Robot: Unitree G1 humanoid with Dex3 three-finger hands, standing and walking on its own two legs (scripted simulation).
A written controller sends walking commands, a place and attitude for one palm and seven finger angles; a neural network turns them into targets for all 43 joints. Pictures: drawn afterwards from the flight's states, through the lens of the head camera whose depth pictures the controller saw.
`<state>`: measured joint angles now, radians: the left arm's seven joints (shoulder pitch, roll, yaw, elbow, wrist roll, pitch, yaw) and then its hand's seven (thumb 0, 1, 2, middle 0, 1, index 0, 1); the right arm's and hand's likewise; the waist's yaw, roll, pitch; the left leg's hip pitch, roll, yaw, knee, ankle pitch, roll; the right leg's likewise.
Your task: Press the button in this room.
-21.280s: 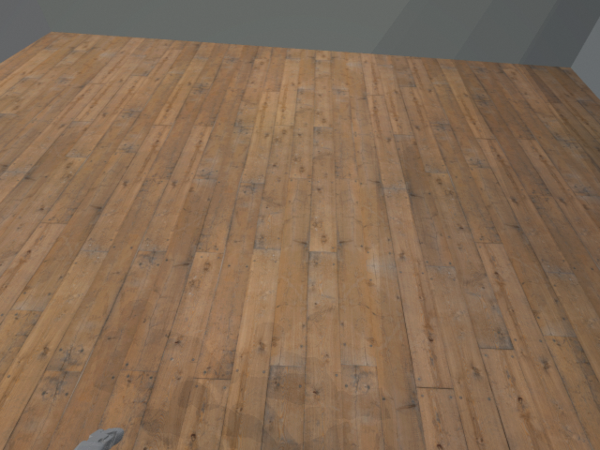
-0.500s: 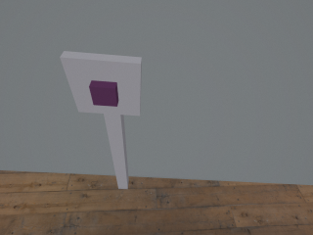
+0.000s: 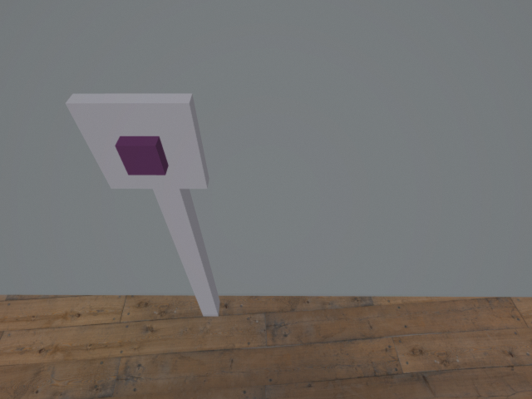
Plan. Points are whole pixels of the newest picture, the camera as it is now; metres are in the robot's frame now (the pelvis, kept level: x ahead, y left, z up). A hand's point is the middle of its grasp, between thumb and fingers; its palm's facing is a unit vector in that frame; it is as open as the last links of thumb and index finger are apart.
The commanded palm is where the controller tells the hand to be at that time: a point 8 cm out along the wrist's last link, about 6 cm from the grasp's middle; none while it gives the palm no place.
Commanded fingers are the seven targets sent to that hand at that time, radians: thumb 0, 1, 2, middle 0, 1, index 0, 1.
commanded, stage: come to a stop and stand still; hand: left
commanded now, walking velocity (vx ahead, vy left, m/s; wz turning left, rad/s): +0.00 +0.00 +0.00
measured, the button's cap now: (143, 154) +0.50 +0.25 +0.09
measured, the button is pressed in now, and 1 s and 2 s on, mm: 0 0 0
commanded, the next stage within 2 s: look again from close up in 0.34 s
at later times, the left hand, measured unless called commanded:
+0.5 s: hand out of the picture -0.07 +0.13 -0.17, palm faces +0.05 -0.99 -0.14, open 7.4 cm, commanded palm none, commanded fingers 0.00 0.90 0.90 -0.20 -0.30 -0.20 -0.30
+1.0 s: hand out of the picture -0.01 +0.19 -0.17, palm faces +0.04 -0.98 -0.21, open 7.3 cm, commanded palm none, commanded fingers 0.00 0.90 0.90 -0.20 -0.30 -0.20 -0.30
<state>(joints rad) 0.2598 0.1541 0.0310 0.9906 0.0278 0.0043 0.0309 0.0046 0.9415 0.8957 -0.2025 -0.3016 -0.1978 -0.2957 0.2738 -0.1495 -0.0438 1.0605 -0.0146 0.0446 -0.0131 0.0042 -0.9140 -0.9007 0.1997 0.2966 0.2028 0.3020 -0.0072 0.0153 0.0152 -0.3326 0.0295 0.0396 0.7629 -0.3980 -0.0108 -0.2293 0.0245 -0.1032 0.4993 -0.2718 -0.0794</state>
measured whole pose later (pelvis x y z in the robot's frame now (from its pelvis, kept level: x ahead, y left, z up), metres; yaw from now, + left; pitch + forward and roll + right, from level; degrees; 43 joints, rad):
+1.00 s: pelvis -0.01 +0.02 +0.00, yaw +0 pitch -1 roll +1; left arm 0.30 0.13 0.00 1.09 0.01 -0.02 0.03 0.01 0.93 0.90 -0.20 -0.30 -0.19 -0.30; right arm 0.38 -0.11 0.03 1.11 -0.01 -0.03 -0.03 0.00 -0.91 -0.90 0.20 0.30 0.20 0.30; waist 0.00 0.02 0.01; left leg -0.17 -0.04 0.06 0.44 -0.26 0.05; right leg -0.23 -0.01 -0.09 0.48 -0.24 -0.04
